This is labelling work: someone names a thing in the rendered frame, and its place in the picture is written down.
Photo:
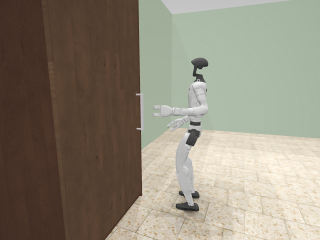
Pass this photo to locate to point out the wardrobe door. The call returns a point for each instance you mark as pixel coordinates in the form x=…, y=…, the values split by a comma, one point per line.
x=30, y=191
x=93, y=64

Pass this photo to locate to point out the left robot shin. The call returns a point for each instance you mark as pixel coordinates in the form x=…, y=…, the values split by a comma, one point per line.
x=185, y=185

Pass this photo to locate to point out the robot left forearm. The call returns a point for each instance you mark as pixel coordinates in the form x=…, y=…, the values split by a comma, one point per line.
x=189, y=111

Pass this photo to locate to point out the robot left hand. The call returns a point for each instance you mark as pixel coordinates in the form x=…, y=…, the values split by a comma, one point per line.
x=164, y=112

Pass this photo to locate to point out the robot left upper arm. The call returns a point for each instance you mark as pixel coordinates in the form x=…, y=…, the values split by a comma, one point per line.
x=198, y=89

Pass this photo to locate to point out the handle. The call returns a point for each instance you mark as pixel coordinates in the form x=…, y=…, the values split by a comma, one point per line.
x=141, y=111

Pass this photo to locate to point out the right robot shin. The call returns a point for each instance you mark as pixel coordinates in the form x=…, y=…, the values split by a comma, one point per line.
x=191, y=176

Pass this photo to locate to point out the robot right forearm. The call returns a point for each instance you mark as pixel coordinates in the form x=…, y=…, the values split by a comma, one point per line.
x=185, y=119

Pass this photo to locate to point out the robot right hand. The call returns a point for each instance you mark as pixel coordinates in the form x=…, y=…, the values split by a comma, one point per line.
x=178, y=123

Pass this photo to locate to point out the robot shin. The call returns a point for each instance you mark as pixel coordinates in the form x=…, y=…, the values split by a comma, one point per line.
x=185, y=185
x=191, y=176

